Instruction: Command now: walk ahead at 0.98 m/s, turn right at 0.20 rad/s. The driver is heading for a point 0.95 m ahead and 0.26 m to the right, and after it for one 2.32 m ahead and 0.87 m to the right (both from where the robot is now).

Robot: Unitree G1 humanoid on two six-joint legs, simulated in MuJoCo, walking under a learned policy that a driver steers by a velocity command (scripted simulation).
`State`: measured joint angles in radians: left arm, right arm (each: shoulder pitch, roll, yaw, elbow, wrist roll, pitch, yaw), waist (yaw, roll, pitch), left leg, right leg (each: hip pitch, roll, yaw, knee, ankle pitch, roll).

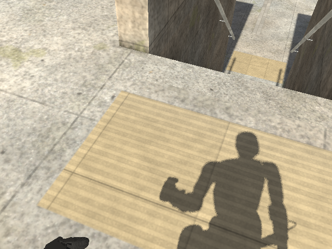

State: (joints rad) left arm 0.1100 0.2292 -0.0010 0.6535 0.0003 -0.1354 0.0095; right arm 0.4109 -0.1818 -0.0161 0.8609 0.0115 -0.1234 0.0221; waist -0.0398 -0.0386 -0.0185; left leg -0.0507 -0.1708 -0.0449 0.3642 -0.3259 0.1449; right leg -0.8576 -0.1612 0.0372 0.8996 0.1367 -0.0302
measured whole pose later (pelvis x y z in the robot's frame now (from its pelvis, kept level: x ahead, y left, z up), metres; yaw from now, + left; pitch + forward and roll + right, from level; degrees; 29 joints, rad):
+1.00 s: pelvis +0.85 -0.26 -0.02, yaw -36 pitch +2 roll +2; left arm -0.05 0.24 -0.02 0.54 -0.02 -0.11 -0.06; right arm 0.61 -0.25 -0.03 0.89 0.03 -0.10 0.01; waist -0.16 -0.03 0.01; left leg 0.20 0.02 -0.02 0.21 -0.44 -0.03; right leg -0.70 -0.06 0.04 0.65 0.01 -0.07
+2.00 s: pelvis +1.59 -0.55 -0.14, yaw -13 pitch -2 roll +2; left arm 0.38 0.32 0.07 0.66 0.02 -0.03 -0.07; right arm 0.29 -0.27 0.00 0.70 -0.01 -0.06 -0.06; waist 0.04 -0.04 -0.02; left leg -0.27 -0.03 0.19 1.53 -0.71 0.05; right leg -0.41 0.03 -0.08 0.63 0.41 -0.10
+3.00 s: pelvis +2.13 -0.91 -0.64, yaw -28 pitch +1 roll +0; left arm 0.52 0.24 0.04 1.02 0.02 -0.08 0.01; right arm 0.31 -0.29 -0.08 0.78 0.02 0.00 -0.04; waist 0.03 0.04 -0.04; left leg -0.86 0.03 -0.07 1.35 -0.02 0.02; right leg -0.31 -0.11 -0.11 0.95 -0.65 0.05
